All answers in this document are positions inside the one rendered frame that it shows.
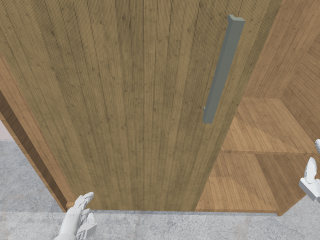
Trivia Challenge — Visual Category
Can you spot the handle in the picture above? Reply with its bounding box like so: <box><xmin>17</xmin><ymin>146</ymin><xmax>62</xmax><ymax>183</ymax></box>
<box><xmin>202</xmin><ymin>14</ymin><xmax>245</xmax><ymax>124</ymax></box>

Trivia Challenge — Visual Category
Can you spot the wardrobe door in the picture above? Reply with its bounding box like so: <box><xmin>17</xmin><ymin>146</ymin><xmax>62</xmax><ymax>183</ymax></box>
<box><xmin>0</xmin><ymin>50</ymin><xmax>77</xmax><ymax>203</ymax></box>
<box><xmin>0</xmin><ymin>0</ymin><xmax>283</xmax><ymax>212</ymax></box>

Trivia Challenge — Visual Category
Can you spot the robot right hand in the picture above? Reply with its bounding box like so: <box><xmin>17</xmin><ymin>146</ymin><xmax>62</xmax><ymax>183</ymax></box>
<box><xmin>299</xmin><ymin>139</ymin><xmax>320</xmax><ymax>204</ymax></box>

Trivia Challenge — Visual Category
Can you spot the robot left hand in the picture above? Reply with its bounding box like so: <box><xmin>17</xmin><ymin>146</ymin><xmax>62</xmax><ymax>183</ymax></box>
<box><xmin>58</xmin><ymin>192</ymin><xmax>97</xmax><ymax>240</ymax></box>

